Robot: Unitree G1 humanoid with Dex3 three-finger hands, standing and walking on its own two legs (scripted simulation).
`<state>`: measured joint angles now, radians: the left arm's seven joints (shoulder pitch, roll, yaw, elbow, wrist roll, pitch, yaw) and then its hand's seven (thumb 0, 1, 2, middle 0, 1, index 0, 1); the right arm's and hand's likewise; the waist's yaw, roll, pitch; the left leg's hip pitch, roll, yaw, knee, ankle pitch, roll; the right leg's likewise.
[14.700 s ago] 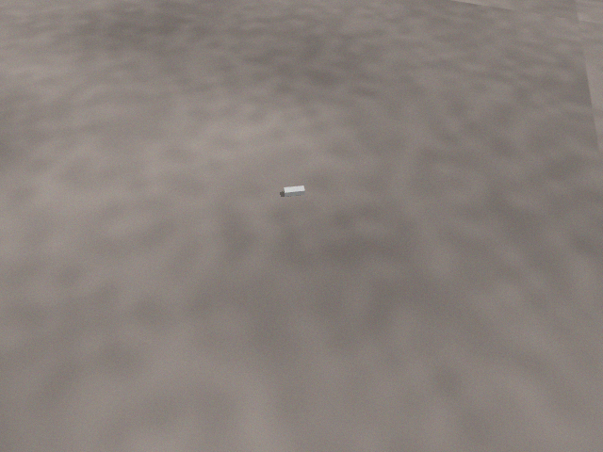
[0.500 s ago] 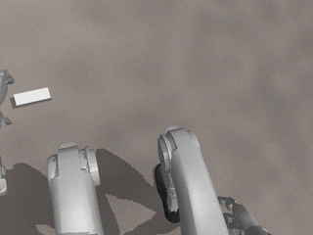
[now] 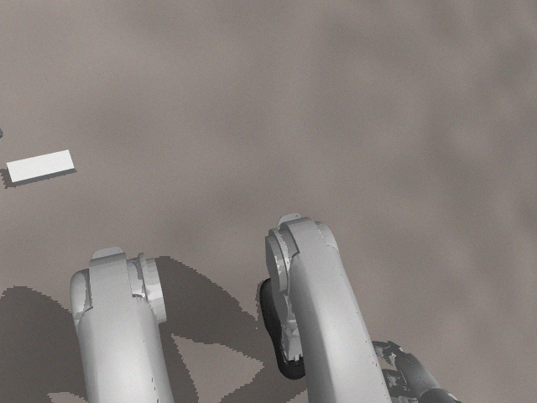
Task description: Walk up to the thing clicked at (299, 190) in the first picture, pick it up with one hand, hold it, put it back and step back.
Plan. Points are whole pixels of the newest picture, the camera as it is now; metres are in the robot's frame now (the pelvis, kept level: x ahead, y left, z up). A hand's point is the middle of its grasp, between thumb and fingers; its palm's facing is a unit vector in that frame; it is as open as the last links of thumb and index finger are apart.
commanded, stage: rise first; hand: left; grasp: from above
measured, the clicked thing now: (43, 167) +0.48 +0.29 -0.31
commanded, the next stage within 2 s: approach in 0.70 s
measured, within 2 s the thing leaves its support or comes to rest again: neither
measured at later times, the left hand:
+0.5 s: hand out of the picture +0.43 +0.34 -0.18, palm faces -0.44 -0.13 -0.89, open 10.6 cm
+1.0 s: hand out of the picture +0.44 +0.32 -0.19, palm faces -0.44 -0.11 -0.89, open 10.4 cm
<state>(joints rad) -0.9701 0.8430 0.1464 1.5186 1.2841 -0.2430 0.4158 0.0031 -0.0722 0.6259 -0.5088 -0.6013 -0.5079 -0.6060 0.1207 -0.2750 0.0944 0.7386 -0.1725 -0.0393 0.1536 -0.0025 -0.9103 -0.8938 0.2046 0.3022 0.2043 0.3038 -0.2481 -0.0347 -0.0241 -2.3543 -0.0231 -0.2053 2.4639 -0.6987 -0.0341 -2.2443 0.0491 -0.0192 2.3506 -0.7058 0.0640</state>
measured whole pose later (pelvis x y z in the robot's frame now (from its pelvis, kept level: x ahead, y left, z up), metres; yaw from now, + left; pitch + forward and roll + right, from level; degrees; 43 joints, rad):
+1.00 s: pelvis +0.00 +0.00 +0.00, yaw +0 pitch +33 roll -11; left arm -0.99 0.81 0.08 1.53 1.28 -0.24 0.44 0.00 0.05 0.52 -0.59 -0.52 -0.60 -0.51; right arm 0.14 -0.27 0.10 0.74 -0.18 -0.08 0.17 0.00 -0.90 -0.89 0.20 0.30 0.20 0.30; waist -0.26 -0.04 -0.03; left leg -2.37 -0.02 -0.20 2.47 -0.69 -0.03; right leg -2.26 0.05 -0.02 2.35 -0.69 0.06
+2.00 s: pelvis +0.00 +0.00 -0.01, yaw -1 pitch +32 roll -11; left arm -1.08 0.84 0.10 1.70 1.30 -0.18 0.53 0.00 -0.10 0.63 -0.43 -0.65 -0.45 -0.63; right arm 0.13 -0.30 0.16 0.71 -0.20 -0.12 0.18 0.00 -0.90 -0.89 0.20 0.30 0.20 0.30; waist -0.33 -0.06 0.03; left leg -2.37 -0.02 -0.23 2.49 -0.69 -0.04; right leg -2.27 0.05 -0.04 2.37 -0.67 0.07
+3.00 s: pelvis +0.00 +0.01 -0.02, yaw -6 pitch +27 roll -16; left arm -1.08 1.00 0.12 1.82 1.31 -0.20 0.66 0.00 -0.29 0.78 -0.31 -0.74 -0.29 -0.76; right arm 0.09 -0.34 0.30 0.69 -0.29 -0.26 0.30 0.00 -0.91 -0.90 0.20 0.30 0.20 0.30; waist -0.40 -0.14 0.15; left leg -2.36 0.00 -0.30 2.60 -0.74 -0.01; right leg -2.22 0.07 -0.10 2.39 -0.68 0.08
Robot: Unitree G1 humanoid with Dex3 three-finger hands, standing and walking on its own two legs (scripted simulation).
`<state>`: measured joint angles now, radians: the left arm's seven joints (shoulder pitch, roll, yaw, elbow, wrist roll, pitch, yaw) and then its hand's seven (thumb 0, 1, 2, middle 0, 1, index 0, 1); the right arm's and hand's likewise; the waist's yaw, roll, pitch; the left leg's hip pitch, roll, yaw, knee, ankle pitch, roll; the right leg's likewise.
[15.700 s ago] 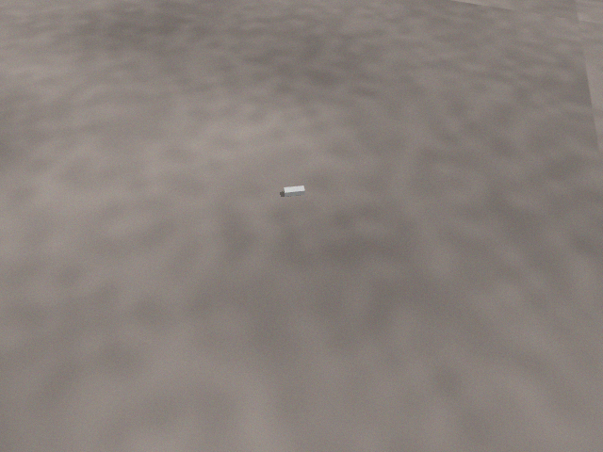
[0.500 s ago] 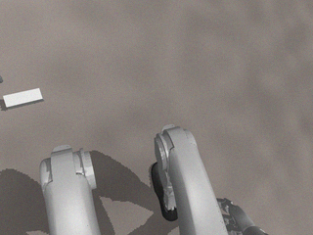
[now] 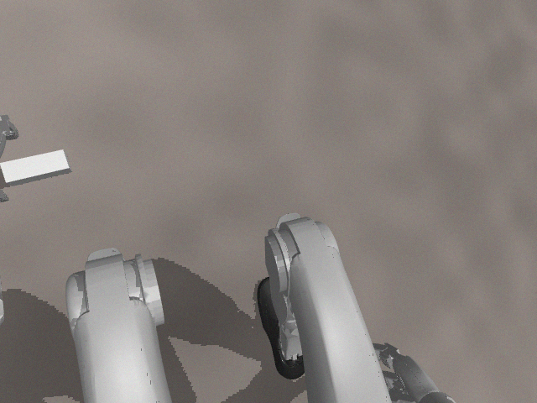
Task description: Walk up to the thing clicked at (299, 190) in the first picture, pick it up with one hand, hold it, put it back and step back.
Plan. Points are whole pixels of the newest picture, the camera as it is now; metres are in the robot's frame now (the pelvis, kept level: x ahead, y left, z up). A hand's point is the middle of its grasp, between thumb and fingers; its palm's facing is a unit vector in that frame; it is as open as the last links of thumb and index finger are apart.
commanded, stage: approach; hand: left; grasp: from above
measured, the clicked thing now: (37, 167) +0.48 +0.29 -0.30
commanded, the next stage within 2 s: close in in 0.52 s
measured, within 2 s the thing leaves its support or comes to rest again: neither
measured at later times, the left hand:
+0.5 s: hand (3, 163) +0.45 +0.30 -0.19, palm faces -0.47 -0.15 -0.87, open 11.0 cm
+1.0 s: hand (21, 168) +0.45 +0.29 -0.21, palm faces -0.45 -0.13 -0.88, open 11.6 cm
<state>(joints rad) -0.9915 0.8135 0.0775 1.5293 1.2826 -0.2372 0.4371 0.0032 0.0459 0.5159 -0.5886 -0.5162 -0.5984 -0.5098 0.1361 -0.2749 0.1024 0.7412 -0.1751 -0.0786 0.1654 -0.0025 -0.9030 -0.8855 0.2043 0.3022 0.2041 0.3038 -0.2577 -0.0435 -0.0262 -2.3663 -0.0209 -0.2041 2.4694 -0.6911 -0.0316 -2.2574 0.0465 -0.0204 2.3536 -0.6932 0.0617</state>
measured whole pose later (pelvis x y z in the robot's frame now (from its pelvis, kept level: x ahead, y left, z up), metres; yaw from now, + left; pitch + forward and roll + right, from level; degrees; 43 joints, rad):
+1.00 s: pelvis +0.00 +0.00 -0.01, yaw -1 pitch +32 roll -11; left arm -1.08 0.84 0.10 1.70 1.30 -0.18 0.53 0.00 -0.10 0.63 -0.43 -0.65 -0.45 -0.63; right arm 0.13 -0.30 0.16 0.71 -0.20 -0.12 0.18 0.00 -0.90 -0.89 0.20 0.30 0.20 0.30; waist -0.33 -0.06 0.03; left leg -2.37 -0.02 -0.23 2.49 -0.69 -0.04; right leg -2.27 0.05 -0.04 2.37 -0.67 0.07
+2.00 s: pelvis +0.00 +0.01 -0.02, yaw -6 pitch +27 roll -16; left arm -1.08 1.00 0.12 1.82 1.31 -0.20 0.66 0.00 -0.29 0.78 -0.31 -0.74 -0.29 -0.76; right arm 0.09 -0.34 0.30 0.69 -0.29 -0.26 0.30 0.00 -0.91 -0.90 0.20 0.30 0.20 0.30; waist -0.40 -0.14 0.15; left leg -2.36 0.00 -0.30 2.60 -0.74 -0.01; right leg -2.22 0.07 -0.10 2.39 -0.68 0.08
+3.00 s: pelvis +0.00 +0.01 -0.01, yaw -7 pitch +27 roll -16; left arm -1.10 1.04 0.10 1.80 1.24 -0.19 0.65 0.00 -0.15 0.71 -0.38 -0.69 -0.39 -0.70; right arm 0.08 -0.36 0.34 0.64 -0.28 -0.26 0.28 0.00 -0.90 -0.89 0.20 0.30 0.20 0.30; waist -0.41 -0.16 0.20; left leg -2.34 0.01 -0.31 2.56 -0.74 -0.02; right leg -2.20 0.06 -0.12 2.35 -0.66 0.09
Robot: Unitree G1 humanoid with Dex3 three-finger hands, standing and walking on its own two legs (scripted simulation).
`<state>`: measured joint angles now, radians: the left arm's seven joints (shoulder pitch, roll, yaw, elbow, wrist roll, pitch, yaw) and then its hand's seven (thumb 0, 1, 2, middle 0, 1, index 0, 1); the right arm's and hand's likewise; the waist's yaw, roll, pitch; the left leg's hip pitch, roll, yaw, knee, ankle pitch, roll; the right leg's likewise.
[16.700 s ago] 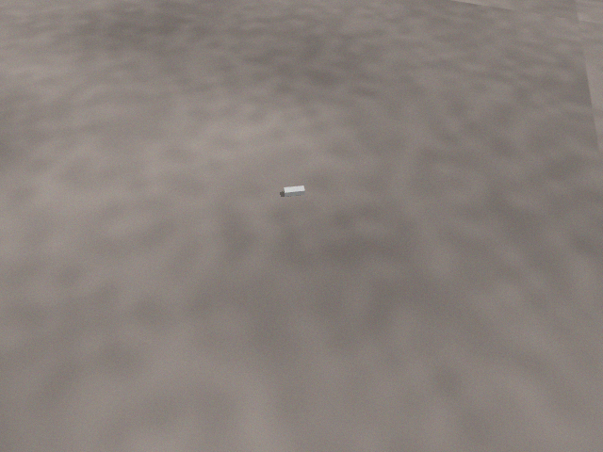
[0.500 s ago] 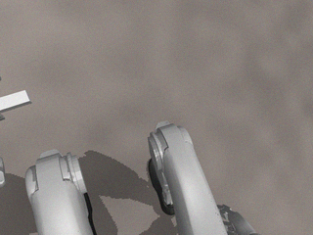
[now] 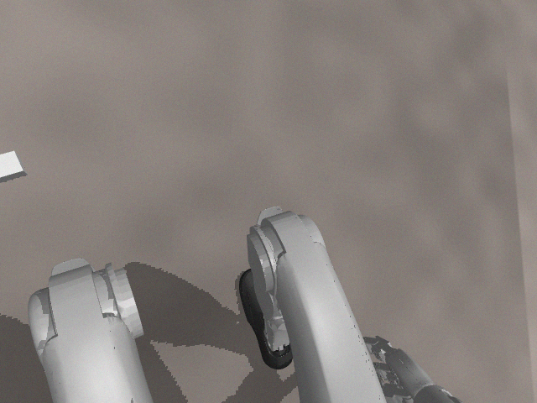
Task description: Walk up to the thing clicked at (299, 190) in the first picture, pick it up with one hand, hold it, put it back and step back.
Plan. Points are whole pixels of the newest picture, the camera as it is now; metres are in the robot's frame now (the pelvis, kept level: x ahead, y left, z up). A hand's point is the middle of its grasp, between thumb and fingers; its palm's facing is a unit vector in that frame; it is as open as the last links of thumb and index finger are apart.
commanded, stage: rest palm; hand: left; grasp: from above
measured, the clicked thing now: out of the picture +0.48 +0.30 -0.30
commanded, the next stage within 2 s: close in 1.32 s
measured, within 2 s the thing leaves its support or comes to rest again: neither
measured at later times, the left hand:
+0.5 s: hand out of the picture +0.46 +0.31 -0.26, palm faces -0.45 -0.18 -0.88, open 12.2 cm
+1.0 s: hand out of the picture +0.46 +0.30 -0.27, palm faces -0.44 -0.16 -0.88, open 13.0 cm
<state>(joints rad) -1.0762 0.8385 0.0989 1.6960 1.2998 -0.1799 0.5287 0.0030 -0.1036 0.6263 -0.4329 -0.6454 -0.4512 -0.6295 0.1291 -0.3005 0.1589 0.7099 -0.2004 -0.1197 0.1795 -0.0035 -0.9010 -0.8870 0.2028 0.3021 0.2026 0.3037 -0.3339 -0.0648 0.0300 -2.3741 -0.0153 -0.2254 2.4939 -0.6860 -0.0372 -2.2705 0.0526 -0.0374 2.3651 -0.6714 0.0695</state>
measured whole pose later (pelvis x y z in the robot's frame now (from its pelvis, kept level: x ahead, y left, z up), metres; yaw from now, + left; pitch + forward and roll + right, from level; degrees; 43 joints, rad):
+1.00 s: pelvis +0.00 +0.01 -0.01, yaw -5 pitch +27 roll -16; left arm -1.08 1.00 0.12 1.82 1.31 -0.20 0.66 0.00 -0.29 0.78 -0.31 -0.74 -0.29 -0.76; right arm 0.09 -0.34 0.30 0.69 -0.29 -0.26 0.30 0.00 -0.91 -0.90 0.20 0.30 0.20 0.30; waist -0.40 -0.14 0.15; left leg -2.36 0.00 -0.30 2.60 -0.74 -0.01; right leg -2.22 0.07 -0.10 2.39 -0.68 0.08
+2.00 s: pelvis +0.00 +0.01 +0.00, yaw -6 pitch +27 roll -16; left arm -1.10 1.04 0.10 1.80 1.24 -0.19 0.65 0.00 -0.15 0.71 -0.38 -0.69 -0.39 -0.70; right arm 0.08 -0.36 0.34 0.64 -0.28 -0.26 0.28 0.00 -0.90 -0.89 0.20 0.30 0.20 0.30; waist -0.41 -0.16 0.20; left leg -2.34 0.01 -0.31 2.56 -0.74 -0.02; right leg -2.20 0.06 -0.12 2.35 -0.66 0.09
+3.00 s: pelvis +0.00 +0.01 +0.00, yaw -5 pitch +28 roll -16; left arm -1.09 1.02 0.11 1.75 1.22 -0.19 0.62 0.02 0.50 0.19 -0.84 -0.22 -0.93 -0.24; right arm 0.09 -0.35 0.32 0.63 -0.28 -0.22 0.25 0.00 -0.91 -0.90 0.20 0.30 0.20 0.30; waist -0.39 -0.13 0.19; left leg -2.35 0.01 -0.30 2.55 -0.73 -0.02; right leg -2.21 0.05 -0.11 2.34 -0.66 0.09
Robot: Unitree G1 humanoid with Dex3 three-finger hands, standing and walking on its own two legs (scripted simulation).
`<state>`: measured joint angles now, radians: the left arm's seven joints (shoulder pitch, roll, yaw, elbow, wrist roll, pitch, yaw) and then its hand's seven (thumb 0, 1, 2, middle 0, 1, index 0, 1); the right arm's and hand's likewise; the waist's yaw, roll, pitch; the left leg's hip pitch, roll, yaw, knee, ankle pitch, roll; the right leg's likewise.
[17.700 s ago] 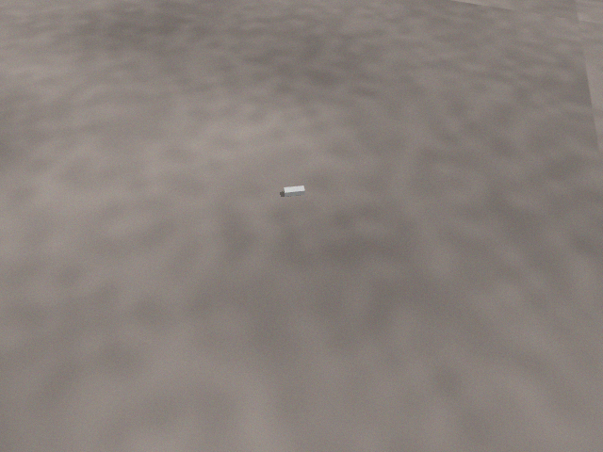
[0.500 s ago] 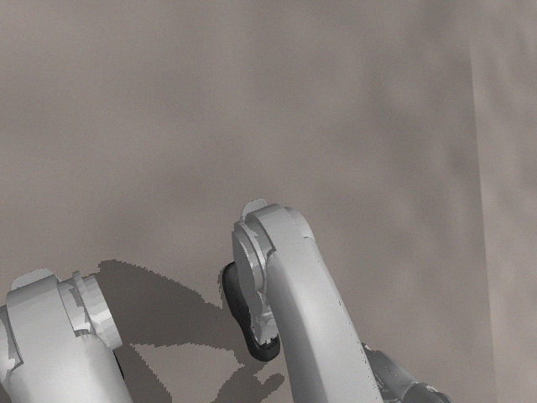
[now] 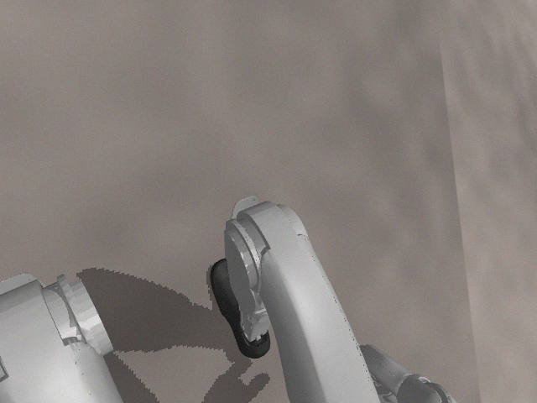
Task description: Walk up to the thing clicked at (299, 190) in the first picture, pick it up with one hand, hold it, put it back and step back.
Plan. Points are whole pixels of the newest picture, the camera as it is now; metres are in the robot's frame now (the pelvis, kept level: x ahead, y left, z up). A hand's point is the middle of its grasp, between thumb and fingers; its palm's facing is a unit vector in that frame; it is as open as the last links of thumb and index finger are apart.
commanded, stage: rest palm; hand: left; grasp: from above
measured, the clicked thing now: out of the picture +0.45 +0.33 -0.28
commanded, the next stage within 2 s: close in 0.32 s
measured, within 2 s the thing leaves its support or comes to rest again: neither
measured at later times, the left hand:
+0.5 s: hand out of the picture +0.43 +0.32 -0.26, palm faces -0.43 -0.21 -0.88, open 13.6 cm
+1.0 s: hand out of the picture +0.44 +0.32 -0.25, palm faces -0.42 -0.21 -0.89, open 12.0 cm
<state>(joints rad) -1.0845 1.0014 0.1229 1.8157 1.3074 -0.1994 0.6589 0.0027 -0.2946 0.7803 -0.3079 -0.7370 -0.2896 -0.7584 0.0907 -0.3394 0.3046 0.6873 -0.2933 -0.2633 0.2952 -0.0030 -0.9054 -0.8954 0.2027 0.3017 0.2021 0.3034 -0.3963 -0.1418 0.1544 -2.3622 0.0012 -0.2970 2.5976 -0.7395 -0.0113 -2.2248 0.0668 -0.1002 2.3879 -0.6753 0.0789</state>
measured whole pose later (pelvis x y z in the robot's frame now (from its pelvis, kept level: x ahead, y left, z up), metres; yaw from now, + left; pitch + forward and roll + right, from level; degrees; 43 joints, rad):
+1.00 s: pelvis +0.00 +0.00 +0.01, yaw -1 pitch +27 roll -16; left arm -1.10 1.04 0.10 1.80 1.24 -0.19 0.65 0.00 -0.15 0.71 -0.38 -0.69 -0.39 -0.70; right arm 0.08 -0.36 0.34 0.64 -0.28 -0.26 0.28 0.00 -0.90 -0.89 0.20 0.30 0.20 0.30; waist -0.41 -0.16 0.20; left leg -2.34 0.01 -0.31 2.56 -0.74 -0.02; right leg -2.20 0.06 -0.12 2.35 -0.66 0.09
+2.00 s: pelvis +0.00 +0.00 +0.01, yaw +0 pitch +28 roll -16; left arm -1.09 1.02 0.11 1.75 1.22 -0.19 0.62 0.02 0.50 0.19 -0.84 -0.22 -0.93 -0.24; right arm 0.09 -0.35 0.32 0.63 -0.28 -0.22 0.25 0.00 -0.91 -0.90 0.20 0.30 0.20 0.30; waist -0.39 -0.13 0.19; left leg -2.35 0.01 -0.30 2.55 -0.73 -0.02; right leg -2.21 0.05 -0.11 2.34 -0.66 0.09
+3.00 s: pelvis -0.01 -0.02 +0.04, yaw +7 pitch +33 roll -9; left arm -1.01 0.78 0.09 1.43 1.20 -0.15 0.30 0.03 0.51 0.01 -1.07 -0.03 -1.10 -0.04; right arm 0.17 -0.31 0.10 0.68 -0.14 -0.05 0.18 0.00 -0.91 -0.90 0.20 0.30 0.20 0.30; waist -0.26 0.01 -0.04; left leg -2.33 0.00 -0.19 2.41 -0.67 -0.04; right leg -2.25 0.00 -0.03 2.30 -0.65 0.07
